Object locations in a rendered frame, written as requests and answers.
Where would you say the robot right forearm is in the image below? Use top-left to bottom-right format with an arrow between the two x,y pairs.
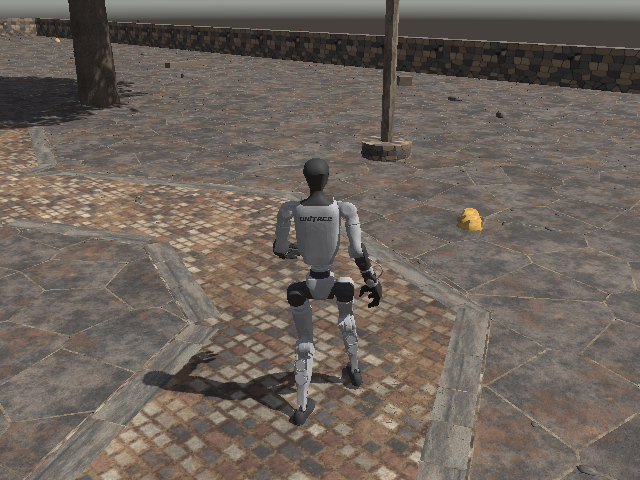
355,243 -> 378,288

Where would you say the left robot hand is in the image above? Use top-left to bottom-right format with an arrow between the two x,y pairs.
279,243 -> 301,259

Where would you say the robot left upper arm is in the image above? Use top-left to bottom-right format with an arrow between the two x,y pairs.
274,201 -> 297,254

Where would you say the robot head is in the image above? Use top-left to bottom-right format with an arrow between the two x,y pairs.
300,158 -> 334,206

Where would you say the robot left thigh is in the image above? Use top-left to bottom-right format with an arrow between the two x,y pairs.
287,281 -> 315,358

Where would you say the robot left forearm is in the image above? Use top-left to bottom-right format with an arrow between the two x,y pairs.
273,239 -> 289,257

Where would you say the right robot hand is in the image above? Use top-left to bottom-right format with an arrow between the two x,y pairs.
359,279 -> 382,308

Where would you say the robot right upper arm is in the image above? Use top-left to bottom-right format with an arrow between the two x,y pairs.
337,201 -> 364,259

